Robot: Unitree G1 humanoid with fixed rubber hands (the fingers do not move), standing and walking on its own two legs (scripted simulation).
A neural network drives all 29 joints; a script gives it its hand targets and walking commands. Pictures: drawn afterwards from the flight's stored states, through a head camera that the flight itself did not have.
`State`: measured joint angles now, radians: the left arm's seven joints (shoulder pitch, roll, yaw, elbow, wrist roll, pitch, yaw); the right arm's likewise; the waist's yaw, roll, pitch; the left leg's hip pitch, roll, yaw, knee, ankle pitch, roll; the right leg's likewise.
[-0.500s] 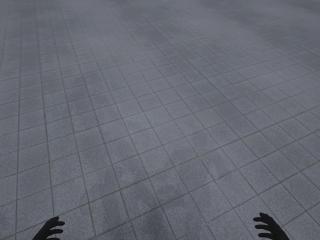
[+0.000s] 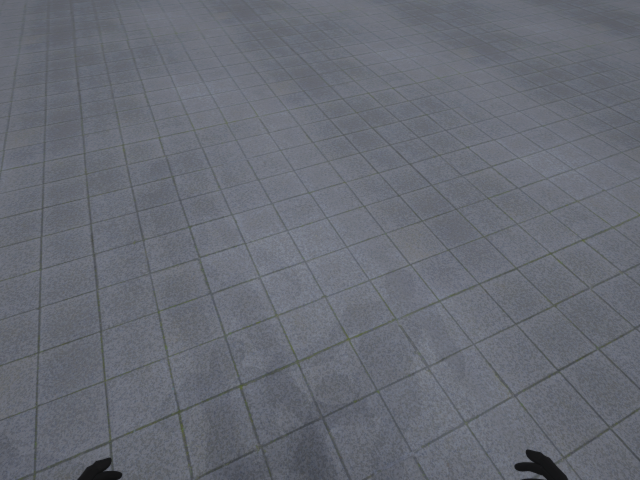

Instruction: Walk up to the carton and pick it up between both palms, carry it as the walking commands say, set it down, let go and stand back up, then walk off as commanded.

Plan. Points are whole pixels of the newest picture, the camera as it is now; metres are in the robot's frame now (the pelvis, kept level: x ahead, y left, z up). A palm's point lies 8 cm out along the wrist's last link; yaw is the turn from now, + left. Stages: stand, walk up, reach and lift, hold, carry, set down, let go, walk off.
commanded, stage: stand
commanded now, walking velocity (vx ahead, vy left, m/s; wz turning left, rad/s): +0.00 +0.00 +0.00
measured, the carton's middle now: out of the picture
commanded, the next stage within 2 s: walk up in 1.46 s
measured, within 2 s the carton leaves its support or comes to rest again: neither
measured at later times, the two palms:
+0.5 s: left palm out of the picture +0.10 +0.31 -0.10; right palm out of the picture +0.10 -0.31 -0.10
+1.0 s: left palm out of the picture +0.11 +0.31 -0.10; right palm out of the picture +0.11 -0.31 -0.10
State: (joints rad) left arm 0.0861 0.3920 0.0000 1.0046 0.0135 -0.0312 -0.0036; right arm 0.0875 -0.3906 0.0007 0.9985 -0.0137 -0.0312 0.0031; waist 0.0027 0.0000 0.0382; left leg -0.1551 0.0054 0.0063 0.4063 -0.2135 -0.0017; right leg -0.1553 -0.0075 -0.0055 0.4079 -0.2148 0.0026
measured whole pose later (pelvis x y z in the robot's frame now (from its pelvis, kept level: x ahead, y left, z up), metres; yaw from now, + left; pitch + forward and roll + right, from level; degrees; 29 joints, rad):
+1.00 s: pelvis +0.01 +0.00 +0.00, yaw +0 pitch -2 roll +0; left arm 0.08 0.40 0.00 1.07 0.01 -0.02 0.00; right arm 0.08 -0.40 0.00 1.06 -0.01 -0.02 0.00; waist 0.00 0.00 0.04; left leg -0.11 0.00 0.01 0.33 -0.19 0.00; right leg -0.11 -0.01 -0.01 0.33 -0.19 0.00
